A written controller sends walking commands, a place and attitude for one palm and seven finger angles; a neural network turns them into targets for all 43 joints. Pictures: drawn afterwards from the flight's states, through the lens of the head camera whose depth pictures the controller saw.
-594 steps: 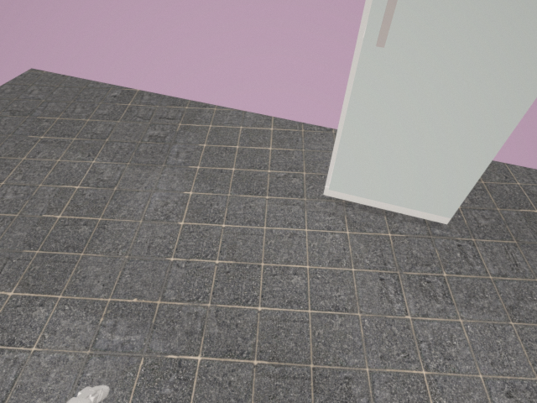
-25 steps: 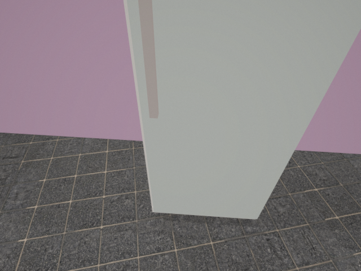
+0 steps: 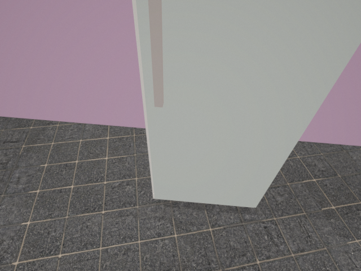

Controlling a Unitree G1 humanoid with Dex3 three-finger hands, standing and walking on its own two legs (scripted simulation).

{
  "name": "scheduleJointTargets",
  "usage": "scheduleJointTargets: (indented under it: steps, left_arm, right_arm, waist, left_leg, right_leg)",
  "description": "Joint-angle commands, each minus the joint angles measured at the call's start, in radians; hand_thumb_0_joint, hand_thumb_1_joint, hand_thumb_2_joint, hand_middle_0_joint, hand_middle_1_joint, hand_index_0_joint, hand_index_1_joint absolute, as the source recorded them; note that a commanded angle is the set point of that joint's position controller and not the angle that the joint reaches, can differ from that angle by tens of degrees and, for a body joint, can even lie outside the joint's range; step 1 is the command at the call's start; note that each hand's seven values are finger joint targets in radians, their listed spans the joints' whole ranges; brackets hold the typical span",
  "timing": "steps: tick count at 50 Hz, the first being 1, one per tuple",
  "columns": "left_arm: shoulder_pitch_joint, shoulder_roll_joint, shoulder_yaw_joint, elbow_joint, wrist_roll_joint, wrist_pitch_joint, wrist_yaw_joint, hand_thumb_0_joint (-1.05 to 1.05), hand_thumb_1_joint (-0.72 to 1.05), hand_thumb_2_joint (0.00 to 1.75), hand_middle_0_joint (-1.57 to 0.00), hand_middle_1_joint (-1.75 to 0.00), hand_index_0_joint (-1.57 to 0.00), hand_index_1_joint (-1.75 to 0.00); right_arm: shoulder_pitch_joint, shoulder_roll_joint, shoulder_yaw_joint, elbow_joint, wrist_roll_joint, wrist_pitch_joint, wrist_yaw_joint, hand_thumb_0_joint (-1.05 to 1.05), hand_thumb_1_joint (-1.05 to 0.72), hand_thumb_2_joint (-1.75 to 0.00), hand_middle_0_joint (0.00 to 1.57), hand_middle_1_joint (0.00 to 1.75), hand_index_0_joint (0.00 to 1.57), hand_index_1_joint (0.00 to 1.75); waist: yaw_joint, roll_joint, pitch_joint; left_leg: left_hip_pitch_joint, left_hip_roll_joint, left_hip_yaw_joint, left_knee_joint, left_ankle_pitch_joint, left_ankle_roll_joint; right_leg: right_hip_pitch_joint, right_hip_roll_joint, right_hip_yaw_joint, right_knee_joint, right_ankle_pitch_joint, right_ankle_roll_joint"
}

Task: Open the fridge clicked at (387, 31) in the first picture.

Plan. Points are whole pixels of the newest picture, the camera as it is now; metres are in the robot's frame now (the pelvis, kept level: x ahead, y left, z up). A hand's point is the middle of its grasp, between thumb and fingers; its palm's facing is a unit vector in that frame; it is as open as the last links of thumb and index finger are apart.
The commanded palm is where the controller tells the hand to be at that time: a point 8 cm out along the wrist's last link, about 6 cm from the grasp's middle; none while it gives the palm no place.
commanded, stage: look again from close up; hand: left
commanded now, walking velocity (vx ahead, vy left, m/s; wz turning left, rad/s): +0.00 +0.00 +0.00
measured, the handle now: (158, 39) +0.60 +0.10 +0.24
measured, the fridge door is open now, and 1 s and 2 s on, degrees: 0 0 0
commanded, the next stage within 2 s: none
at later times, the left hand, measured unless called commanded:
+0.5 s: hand out of the picture -0.02 +0.17 -0.18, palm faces +0.03 -0.99 -0.15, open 7.4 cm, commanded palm none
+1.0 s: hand out of the picture -0.05 +0.16 -0.18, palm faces +0.05 -0.98 -0.17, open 7.4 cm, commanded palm none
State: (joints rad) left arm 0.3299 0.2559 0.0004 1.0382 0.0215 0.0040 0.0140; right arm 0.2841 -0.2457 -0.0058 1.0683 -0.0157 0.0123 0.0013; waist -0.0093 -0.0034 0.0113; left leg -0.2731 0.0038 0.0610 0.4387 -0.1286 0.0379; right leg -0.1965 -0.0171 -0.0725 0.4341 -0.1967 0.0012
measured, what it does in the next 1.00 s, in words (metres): stands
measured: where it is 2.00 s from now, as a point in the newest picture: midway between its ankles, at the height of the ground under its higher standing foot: outside the picture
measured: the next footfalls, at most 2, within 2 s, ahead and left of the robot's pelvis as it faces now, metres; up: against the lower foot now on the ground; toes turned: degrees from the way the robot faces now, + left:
none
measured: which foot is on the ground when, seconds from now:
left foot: down 0.00-1.00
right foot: down 0.00-1.00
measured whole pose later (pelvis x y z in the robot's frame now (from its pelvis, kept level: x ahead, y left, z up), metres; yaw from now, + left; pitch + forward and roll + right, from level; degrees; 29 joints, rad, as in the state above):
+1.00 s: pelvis +0.00 +0.00 +0.00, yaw -1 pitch -2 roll -1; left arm 0.42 0.11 0.02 1.08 0.03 0.00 0.04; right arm 0.33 -0.12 -0.02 1.10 -0.01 0.02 -0.01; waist -0.01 0.01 -0.01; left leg -0.29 0.00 0.08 0.44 -0.13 0.04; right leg -0.23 -0.02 -0.05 0.45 -0.19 0.01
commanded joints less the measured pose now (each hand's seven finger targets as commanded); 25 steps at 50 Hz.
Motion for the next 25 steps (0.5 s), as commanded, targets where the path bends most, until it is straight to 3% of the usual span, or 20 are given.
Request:
scheduleJointTargets:
  steps: [1, 7, 25]
  left_arm:
    - [0.023, 0.116, 0.018, -0.039, 0.002, -0.023, 0.019, 0.0, 0.9, 0.9, -0.2, -0.3, -0.2, -0.3]
    - [0.065, 0.063, 0.01, -0.014, 0.002, -0.018, 0.025, 0.0, 0.9, 0.9, -0.2, -0.3, -0.2, -0.3]
    - [0.148, -0.035, 0.015, 0.009, 0.007, -0.017, 0.034, 0.0, 0.9, 0.9, -0.2, -0.3, -0.2, -0.3]
  right_arm:
    - [-0.003, -0.127, -0.029, -0.047, 0.004, -0.026, -0.008, 0.0, -0.9, -0.9, 0.2, 0.3, 0.2, 0.3]
    - [0.022, -0.084, -0.023, -0.024, 0.005, -0.023, -0.01, 0.0, -0.9, -0.9, 0.2, 0.3, 0.2, 0.3]
    - [0.067, -0.005, -0.031, -0.013, 0.005, -0.015, -0.018, 0.0, -0.9, -0.9, 0.2, 0.3, 0.2, 0.3]
  waist:
    - [0.005, 0.004, 0.052]
    - [0.009, 0.034, 0.049]
    - [0.009, 0.019, 0.085]
  left_leg:
    - [-0.017, 0.106, -0.147, -0.141, -0.216, -0.01]
    - [-0.037, 0.11, -0.152, -0.164, -0.234, -0.014]
    - [-0.049, 0.103, -0.15, -0.171, -0.278, -0.014]
  right_leg:
    - [-0.044, -0.1, 0.124, -0.129, -0.13, -0.034]
    - [-0.011, -0.093, 0.104, -0.105, -0.08, -0.025]
    - [-0.057, -0.079, 0.097, -0.095, -0.098, -0.018]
